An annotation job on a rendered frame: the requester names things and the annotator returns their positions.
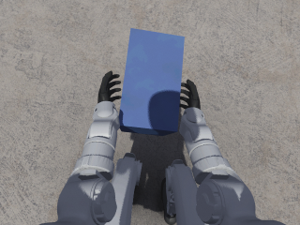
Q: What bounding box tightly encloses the robot left thigh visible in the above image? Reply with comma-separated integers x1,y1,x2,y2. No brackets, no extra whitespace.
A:
104,157,143,225

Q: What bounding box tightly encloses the robot left hand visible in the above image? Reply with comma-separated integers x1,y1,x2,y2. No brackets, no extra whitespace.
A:
97,71,121,103

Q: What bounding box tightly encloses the robot right hand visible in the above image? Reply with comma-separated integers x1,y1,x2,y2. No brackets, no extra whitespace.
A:
179,79,201,109

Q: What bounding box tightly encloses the robot right upper arm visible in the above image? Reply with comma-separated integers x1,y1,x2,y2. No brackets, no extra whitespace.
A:
196,179,286,225

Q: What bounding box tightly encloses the robot left upper arm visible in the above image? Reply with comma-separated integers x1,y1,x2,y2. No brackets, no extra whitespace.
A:
38,177,117,225

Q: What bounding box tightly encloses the carton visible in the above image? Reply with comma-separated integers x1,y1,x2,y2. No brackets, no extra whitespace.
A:
119,28,185,136

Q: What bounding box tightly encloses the left robot shin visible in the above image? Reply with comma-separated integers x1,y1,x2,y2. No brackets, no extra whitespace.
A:
115,152,137,169

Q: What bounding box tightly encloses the robot right forearm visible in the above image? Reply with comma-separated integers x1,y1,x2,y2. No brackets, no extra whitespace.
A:
179,107,256,206

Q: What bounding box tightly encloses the robot left forearm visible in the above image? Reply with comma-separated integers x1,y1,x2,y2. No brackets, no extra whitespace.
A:
57,100,120,214

